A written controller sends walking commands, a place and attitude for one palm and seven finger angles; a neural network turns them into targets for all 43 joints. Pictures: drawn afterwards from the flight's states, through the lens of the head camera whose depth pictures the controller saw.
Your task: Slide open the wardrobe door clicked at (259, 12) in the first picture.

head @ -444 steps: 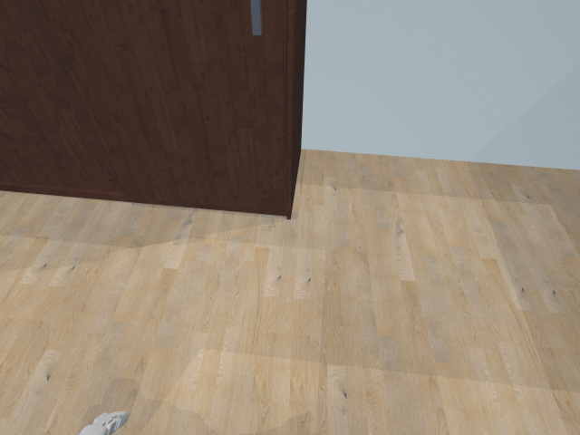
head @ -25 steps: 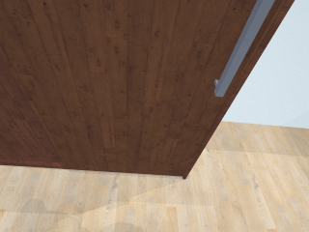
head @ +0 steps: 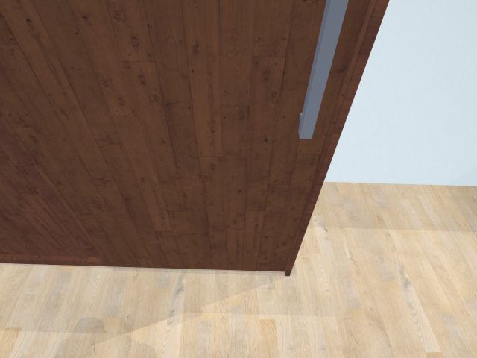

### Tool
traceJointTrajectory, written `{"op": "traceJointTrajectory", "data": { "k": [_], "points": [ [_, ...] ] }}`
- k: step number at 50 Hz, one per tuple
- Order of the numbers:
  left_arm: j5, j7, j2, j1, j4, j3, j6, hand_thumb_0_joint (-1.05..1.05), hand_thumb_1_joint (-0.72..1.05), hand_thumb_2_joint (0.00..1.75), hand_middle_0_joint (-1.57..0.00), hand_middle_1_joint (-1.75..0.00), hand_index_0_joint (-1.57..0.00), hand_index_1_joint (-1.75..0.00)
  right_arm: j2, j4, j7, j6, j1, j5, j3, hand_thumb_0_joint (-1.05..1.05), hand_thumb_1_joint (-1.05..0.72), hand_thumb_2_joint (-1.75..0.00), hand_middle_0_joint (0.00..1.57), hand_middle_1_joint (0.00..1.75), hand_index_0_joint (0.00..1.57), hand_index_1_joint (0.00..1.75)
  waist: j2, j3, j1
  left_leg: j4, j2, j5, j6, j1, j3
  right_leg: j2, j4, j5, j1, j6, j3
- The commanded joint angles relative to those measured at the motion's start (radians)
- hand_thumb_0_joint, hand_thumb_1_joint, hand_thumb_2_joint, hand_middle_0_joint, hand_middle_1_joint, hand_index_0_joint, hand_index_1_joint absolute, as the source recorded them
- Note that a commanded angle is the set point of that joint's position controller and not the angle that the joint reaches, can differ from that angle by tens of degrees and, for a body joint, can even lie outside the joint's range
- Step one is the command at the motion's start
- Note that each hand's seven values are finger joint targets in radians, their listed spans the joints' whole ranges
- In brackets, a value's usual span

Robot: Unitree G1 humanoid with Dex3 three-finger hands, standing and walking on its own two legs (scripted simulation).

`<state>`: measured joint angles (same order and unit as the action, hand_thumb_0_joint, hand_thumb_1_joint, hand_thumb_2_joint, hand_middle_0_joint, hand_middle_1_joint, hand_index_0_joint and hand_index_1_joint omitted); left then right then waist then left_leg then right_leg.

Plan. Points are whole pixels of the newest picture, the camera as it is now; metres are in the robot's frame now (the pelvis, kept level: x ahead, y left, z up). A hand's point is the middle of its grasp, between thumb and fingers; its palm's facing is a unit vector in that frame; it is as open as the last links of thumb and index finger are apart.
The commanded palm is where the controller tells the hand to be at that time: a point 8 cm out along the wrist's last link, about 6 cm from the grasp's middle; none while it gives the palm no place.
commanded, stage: come to a stop and stand still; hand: right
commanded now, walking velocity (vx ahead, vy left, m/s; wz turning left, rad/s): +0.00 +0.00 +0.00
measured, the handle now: (321, 51) +0.55 -0.12 +0.25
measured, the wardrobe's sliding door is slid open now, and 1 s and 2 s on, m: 0.00 0.00 0.00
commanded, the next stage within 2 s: look again from close up in 0.24 s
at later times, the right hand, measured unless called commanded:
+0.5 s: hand out of the picture +0.00 -0.18 -0.17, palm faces +0.01 +0.97 -0.23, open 7.3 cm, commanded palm none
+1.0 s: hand out of the picture +0.00 -0.15 -0.17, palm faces +0.02 +0.98 -0.21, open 7.3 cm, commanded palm none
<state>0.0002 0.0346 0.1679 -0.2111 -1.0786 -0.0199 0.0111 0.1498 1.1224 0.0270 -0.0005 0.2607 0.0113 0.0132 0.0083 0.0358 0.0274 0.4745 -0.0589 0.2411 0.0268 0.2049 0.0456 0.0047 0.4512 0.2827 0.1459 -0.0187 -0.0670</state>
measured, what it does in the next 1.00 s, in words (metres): stands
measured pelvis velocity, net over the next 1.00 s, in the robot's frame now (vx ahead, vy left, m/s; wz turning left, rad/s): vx -0.01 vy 0.03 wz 0.01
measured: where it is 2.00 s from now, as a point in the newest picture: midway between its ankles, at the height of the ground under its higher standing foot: outside the picture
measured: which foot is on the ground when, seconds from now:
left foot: down 0.00-1.00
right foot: down 0.00-1.00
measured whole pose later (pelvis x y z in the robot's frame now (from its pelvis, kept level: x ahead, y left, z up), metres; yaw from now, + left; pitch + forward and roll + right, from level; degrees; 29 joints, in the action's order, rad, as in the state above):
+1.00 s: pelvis -0.01 +0.03 +0.00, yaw +0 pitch -2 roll -1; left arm 0.01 0.02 0.18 -0.28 -1.10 0.01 0.03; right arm 0.16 1.11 0.02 -0.02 0.26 0.01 -0.01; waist -0.01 0.03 0.01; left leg 0.49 -0.03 0.24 -0.01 0.22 0.05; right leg -0.03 0.43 0.26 0.15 0.02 -0.06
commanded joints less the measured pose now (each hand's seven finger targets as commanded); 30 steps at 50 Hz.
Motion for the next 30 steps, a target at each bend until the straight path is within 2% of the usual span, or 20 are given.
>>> {"op": "traceJointTrajectory", "data": {
  "k": [1,6,9,12,13,14,15,16,17,19,22,25,30],
  "points": [
    [0.006,0.0,0.081,-0.085,0.004,-0.013,0.007,0.0,0.9,0.9,-0.2,-0.3,-0.2,-0.3,0.102,-0.016,0.007,-0.014,0.039,0.002,0.005,0.0,-0.9,-0.9,0.2,0.3,0.2,0.3,0.092,0.006,-0.028,-0.099,-0.071,-0.214,-0.028,-0.01,-0.07,-0.115,-0.099,-0.221,-0.007,0.005,0.091],
    [0.006,-0.001,0.083,-0.095,-0.023,-0.002,0.016,0.0,0.9,0.9,-0.2,-0.3,-0.2,-0.3,0.099,-0.012,0.011,-0.009,0.033,0.0,0.004,0.0,-0.9,-0.9,0.2,0.3,0.2,0.3,-0.001,0.011,-0.018,-0.112,-0.06,-0.158,-0.02,-0.041,-0.064,-0.123,-0.144,-0.217,0.009,0.002,0.098],
    [0.006,0.0,0.076,-0.098,-0.034,0.002,0.016,0.0,0.9,0.9,-0.2,-0.3,-0.2,-0.3,0.096,-0.006,0.011,-0.007,0.036,-0.002,0.003,0.0,-0.9,-0.9,0.2,0.3,0.2,0.3,-0.026,0.032,-0.014,-0.122,-0.061,-0.137,-0.019,-0.044,-0.062,-0.121,-0.162,-0.18,0.027,0.003,0.098],
    [0.005,0.0,0.069,-0.114,-0.045,0.003,0.016,0.0,0.9,0.9,-0.2,-0.3,-0.2,-0.3,0.096,-0.003,0.012,-0.007,0.04,-0.002,0.002,0.0,-0.9,-0.9,0.2,0.3,0.2,0.3,-0.021,0.039,-0.014,-0.127,-0.06,-0.138,-0.02,-0.051,-0.061,-0.12,-0.165,-0.166,0.037,0.004,0.096],
    [0.001,-0.01,0.111,-0.051,0.026,0.01,0.033,0.0,0.9,0.9,-0.2,-0.3,-0.2,-0.3,0.118,0.019,0.053,-0.032,0.107,0.011,-0.012,0.0,-0.9,-0.9,0.2,0.3,0.2,0.3,-0.026,0.024,0.0,-0.049,-0.1,-0.456,-0.037,-0.03,-0.098,-0.139,0.036,-0.372,0.074,0.019,0.06],
    [0.011,-0.013,0.074,-0.116,0.044,0.009,0.026,0.0,0.9,0.9,-0.2,-0.3,-0.2,-0.3,0.151,-0.026,0.041,-0.042,0.082,0.001,-0.004,0.0,-0.9,-0.9,0.2,0.3,0.2,0.3,-0.075,-0.053,-0.033,-0.039,-0.115,-0.285,-0.061,-0.068,-0.109,-0.086,-0.01,-0.124,0.073,0.018,0.073],
    [0.013,-0.013,0.066,-0.126,0.036,0.011,0.028,0.0,0.9,0.9,-0.2,-0.3,-0.2,-0.3,0.137,-0.032,0.029,-0.037,0.044,-0.001,-0.009,0.0,-0.9,-0.9,0.2,0.3,0.2,0.3,-0.119,-0.001,-0.035,-0.031,-0.087,-0.118,-0.07,-0.021,-0.088,-0.096,-0.071,-0.101,0.098,0.006,0.091],
    [0.021,-0.018,0.066,-0.146,0.038,0.016,0.037,0.0,0.9,0.9,-0.2,-0.3,-0.2,-0.3,0.13,-0.037,0.022,-0.042,0.051,0.002,-0.01,0.0,-0.9,-0.9,0.2,0.3,0.2,0.3,-0.168,-0.048,-0.024,-0.013,-0.067,-0.108,-0.069,-0.046,-0.066,-0.109,-0.054,-0.192,0.103,0.001,0.104],
    [0.018,-0.015,0.073,-0.154,0.049,0.016,0.037,0.0,0.9,0.9,-0.2,-0.3,-0.2,-0.3,0.126,-0.04,0.018,-0.037,0.056,0.001,-0.009,0.0,-0.9,-0.9,0.2,0.3,0.2,0.3,-0.134,-0.059,-0.028,-0.009,-0.05,-0.058,-0.065,-0.044,-0.052,-0.12,-0.067,-0.171,0.097,-0.007,0.114],
    [0.016,-0.01,0.082,-0.159,0.057,0.014,0.035,0.0,0.9,0.9,-0.2,-0.3,-0.2,-0.3,0.107,-0.04,0.013,-0.031,0.048,0.001,-0.013,0.0,-0.9,-0.9,0.2,0.3,0.2,0.3,-0.09,-0.038,-0.029,-0.004,-0.037,-0.047,-0.058,-0.032,-0.042,-0.127,-0.081,-0.162,0.103,-0.019,0.124],
    [0.016,-0.008,0.087,-0.164,0.063,0.015,0.032,0.0,0.9,0.9,-0.2,-0.3,-0.2,-0.3,0.094,-0.044,0.008,-0.025,0.038,0.002,-0.015,0.0,-0.9,-0.9,0.2,0.3,0.2,0.3,-0.02,0.049,-0.026,-0.012,-0.033,-0.024,-0.053,0.004,-0.045,-0.123,-0.115,-0.089,0.149,-0.025,0.133],
    [0.014,-0.008,0.09,-0.165,0.058,0.014,0.029,0.0,0.9,0.9,-0.2,-0.3,-0.2,-0.3,0.093,-0.042,0.008,-0.024,0.046,0.001,-0.015,0.0,-0.9,-0.9,0.2,0.3,0.2,0.3,0.01,0.08,-0.029,-0.031,-0.036,-0.015,-0.053,0.032,-0.062,-0.114,-0.133,-0.031,0.144,-0.025,0.128],
    [0.014,-0.007,0.092,-0.172,0.039,0.016,0.033,0.0,0.9,0.9,-0.2,-0.3,-0.2,-0.3,0.103,-0.043,0.009,-0.028,0.055,-0.001,-0.009,0.0,-0.9,-0.9,0.2,0.3,0.2,0.3,0.017,0.051,-0.031,-0.04,-0.044,-0.057,-0.052,0.026,-0.074,-0.109,-0.124,-0.093,0.091,-0.021,0.103]
  ]
}}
